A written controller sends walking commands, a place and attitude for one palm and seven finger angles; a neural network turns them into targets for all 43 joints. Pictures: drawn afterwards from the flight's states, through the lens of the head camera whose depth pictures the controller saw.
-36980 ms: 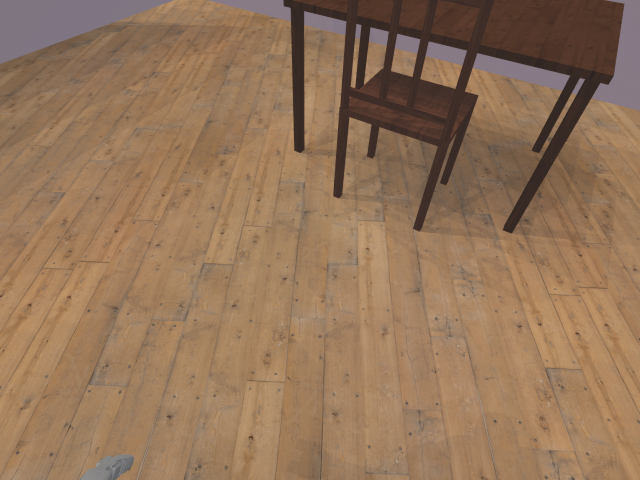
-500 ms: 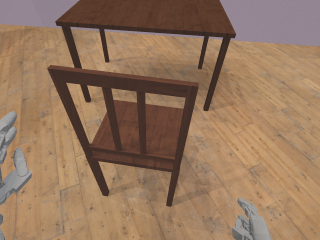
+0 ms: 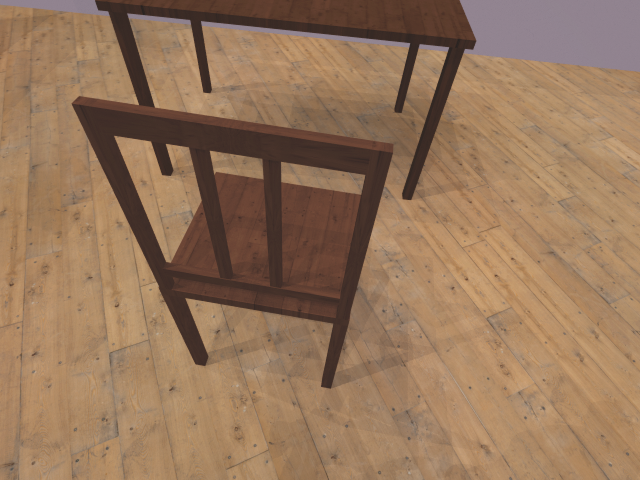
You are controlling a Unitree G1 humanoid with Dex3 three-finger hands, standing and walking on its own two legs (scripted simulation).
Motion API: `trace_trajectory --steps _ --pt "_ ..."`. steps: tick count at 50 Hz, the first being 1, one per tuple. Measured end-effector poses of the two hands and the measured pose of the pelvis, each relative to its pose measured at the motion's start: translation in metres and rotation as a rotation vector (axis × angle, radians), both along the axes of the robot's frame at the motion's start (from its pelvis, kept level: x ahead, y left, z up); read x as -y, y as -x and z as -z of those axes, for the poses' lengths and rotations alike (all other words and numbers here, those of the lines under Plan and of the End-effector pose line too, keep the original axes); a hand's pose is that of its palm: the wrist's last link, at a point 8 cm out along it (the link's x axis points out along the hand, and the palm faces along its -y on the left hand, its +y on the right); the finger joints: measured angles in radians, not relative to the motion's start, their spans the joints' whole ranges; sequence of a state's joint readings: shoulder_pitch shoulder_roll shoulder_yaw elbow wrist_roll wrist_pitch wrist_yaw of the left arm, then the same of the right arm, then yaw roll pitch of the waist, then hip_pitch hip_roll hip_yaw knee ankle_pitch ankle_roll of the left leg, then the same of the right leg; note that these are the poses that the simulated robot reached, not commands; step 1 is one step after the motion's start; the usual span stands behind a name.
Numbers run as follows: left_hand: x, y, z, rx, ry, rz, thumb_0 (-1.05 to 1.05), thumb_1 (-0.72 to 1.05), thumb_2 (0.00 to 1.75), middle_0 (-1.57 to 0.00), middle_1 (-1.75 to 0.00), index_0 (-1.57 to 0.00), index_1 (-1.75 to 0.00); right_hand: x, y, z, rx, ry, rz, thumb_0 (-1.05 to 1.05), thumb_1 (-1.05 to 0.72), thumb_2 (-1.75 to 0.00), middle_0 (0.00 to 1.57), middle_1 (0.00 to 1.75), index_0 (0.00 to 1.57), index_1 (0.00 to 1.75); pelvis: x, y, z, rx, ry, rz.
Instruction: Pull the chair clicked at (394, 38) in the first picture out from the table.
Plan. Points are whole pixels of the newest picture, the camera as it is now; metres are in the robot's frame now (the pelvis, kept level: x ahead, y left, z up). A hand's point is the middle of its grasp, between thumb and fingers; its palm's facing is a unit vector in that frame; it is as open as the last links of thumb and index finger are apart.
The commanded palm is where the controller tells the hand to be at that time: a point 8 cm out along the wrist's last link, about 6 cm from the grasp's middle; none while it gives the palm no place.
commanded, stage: let the arm hang, fingers relaxed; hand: left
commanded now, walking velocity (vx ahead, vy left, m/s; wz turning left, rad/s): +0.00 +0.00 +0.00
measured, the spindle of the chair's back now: (215, 222) +0.52 +0.21 -0.05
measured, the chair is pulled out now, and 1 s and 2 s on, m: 0.67 0.67 0.67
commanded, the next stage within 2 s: look to check the result in 0.72 s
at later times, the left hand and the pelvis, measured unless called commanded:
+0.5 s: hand out of the picture +0.02 +0.16 -0.17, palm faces -0.04 -0.98 -0.21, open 7.3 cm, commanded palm none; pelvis +0.00 -0.01 +0.01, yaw -3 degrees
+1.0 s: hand out of the picture +0.02 +0.15 -0.17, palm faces -0.03 -0.98 -0.19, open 7.4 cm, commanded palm none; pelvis +0.02 -0.01 +0.01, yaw -3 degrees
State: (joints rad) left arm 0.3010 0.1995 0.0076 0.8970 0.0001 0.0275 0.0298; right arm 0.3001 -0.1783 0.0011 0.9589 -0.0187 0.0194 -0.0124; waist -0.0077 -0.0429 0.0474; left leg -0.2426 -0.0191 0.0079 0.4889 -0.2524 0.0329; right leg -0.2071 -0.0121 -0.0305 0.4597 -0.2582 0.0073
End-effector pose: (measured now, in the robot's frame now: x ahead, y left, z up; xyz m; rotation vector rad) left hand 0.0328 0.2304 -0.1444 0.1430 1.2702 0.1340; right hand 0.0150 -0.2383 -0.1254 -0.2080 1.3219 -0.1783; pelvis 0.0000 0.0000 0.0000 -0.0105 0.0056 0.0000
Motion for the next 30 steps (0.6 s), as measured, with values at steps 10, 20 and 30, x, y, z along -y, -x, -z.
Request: trace_trajectory --steps 10,20,30 --pt "-0.016 0.044 -0.014 -0.154 -0.074 0.007 -0.01 0.93 0.9 -0.2 -0.3 -0.2 -0.3 -0.008 0.028 0.015 -0.054 -0.051 0.064 0.0 -0.9 -0.9 0.2 0.3 0.2 0.3 -0.001 0.001 -0.004 0.012 -0.002 0.021" --pt "0.005 0.028 -0.014 -0.113 -0.05 0.026 0.0 0.91 0.9 -0.2 -0.3 -0.2 -0.3 -0.017 0.024 0.021 -0.034 -0.093 0.083 0.0 -0.91 -0.9 0.2 0.3 0.2 0.3 0.003 -0.001 -0.005 0.018 -0.011 0.039" --pt "0.021 0.017 -0.008 -0.105 -0.023 0.037 0.01 0.92 0.9 -0.2 -0.3 -0.2 -0.3 -0.012 0.032 0.018 -0.056 -0.081 0.114 0.0 -0.91 -0.9 0.2 0.3 0.2 0.3 0.01 -0.006 -0.006 0.018 -0.011 0.047"
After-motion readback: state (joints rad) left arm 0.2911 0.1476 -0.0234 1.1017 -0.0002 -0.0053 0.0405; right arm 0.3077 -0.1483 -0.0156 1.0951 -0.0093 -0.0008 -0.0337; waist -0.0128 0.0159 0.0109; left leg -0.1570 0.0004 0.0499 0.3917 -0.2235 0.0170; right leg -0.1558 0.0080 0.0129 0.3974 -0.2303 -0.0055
